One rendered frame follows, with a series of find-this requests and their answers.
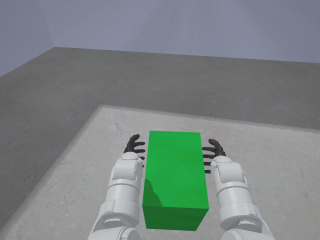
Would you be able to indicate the robot right hand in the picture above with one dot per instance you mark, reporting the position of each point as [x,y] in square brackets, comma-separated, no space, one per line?
[217,149]

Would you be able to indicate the robot left hand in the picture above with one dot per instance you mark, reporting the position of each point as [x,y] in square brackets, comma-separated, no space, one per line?
[131,144]

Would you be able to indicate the carton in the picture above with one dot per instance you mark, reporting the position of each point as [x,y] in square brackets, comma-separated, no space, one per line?
[175,191]

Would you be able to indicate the robot right forearm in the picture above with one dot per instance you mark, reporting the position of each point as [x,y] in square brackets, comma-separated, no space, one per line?
[236,206]

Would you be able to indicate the robot right upper arm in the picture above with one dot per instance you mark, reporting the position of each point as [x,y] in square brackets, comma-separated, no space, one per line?
[240,234]

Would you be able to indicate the robot left upper arm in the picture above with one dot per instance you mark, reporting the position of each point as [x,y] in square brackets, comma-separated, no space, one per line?
[116,233]

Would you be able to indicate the robot left forearm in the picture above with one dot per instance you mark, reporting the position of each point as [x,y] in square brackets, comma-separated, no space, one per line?
[122,198]

